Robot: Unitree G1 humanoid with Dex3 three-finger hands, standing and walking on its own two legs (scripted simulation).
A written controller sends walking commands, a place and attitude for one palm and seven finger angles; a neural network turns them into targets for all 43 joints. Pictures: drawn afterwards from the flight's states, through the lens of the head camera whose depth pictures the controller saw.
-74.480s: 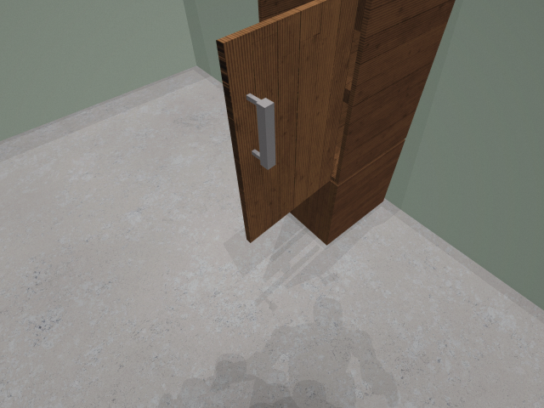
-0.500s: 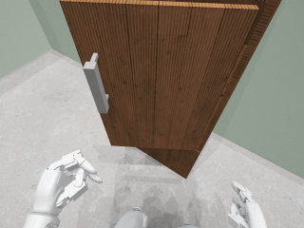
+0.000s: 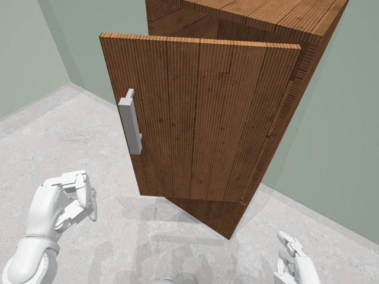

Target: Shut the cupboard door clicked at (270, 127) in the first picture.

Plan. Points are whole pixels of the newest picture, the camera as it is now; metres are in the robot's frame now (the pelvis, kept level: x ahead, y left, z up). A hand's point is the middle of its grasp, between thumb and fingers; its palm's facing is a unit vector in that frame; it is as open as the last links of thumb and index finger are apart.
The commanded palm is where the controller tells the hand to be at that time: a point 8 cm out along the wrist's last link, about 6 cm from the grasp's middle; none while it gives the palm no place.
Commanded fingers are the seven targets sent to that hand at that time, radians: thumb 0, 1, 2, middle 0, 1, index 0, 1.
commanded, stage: raise the hand and make a fist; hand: left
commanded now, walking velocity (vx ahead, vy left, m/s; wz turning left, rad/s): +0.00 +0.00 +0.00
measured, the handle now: (133, 122) +0.44 +0.18 +0.10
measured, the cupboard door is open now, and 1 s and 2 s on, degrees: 31 31 31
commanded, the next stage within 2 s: bring the fist close to the handle in 0.38 s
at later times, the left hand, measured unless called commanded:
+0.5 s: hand (121, 210) +0.23 +0.15 +0.09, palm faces -0.01 -1.00 -0.03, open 3.1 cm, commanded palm +0.21 +0.21 +0.10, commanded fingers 0.00 0.90 0.90 -1.30 -1.50 -1.30 -1.50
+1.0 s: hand (120, 179) +0.28 +0.16 +0.11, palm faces +0.03 -1.00 -0.03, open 3.1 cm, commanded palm +0.26 +0.20 +0.10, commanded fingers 0.00 0.90 0.90 -1.30 -1.50 -1.30 -1.50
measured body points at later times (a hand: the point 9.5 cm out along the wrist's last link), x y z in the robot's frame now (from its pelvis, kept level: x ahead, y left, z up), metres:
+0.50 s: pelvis +0.01 -0.03 +0.00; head +0.02 -0.05 +0.45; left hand +0.22 +0.20 +0.09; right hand +0.19 -0.26 -0.07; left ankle +0.06 +0.06 -0.70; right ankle -0.01 -0.12 -0.70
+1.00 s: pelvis +0.02 -0.03 +0.00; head +0.04 -0.03 +0.45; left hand +0.27 +0.21 +0.11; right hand +0.18 -0.27 -0.07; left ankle +0.06 +0.06 -0.70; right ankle -0.01 -0.12 -0.70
